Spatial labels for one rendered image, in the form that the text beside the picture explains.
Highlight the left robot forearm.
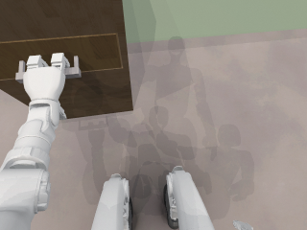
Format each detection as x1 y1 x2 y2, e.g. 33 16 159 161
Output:
0 99 59 172

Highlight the robot right foot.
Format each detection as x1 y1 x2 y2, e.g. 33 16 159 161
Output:
163 184 179 230

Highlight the robot left hand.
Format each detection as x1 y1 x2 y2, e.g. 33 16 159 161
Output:
23 53 70 120

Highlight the cabinet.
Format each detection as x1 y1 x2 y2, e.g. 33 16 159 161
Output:
0 0 133 119

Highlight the left robot upper arm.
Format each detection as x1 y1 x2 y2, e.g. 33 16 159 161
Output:
0 169 51 230

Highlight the robot right hand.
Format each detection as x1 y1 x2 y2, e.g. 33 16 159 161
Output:
233 220 253 230

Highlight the robot left thigh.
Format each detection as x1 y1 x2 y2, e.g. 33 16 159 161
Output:
91 177 130 230

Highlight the drawer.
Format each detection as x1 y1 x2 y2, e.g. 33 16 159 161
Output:
0 33 122 80

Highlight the handle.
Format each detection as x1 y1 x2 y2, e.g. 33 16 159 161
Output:
15 56 82 83

